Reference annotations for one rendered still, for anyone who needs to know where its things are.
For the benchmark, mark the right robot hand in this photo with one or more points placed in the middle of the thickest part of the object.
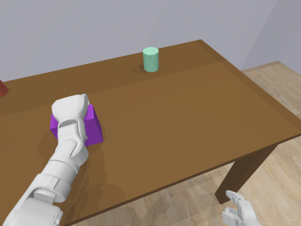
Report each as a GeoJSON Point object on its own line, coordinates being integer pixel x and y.
{"type": "Point", "coordinates": [245, 210]}

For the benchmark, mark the left robot hand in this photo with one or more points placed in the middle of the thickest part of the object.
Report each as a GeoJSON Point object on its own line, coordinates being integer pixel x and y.
{"type": "Point", "coordinates": [73, 106]}

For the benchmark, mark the sponge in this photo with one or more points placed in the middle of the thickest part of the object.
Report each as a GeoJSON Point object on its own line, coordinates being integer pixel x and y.
{"type": "Point", "coordinates": [92, 127]}

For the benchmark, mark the table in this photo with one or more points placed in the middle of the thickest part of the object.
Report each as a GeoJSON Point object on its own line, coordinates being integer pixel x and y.
{"type": "Point", "coordinates": [196, 113]}

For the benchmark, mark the left robot upper arm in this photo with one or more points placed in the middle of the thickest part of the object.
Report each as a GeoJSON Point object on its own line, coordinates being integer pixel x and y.
{"type": "Point", "coordinates": [34, 212]}

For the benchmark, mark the left robot forearm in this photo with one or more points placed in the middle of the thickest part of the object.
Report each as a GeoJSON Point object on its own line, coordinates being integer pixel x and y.
{"type": "Point", "coordinates": [53, 184]}

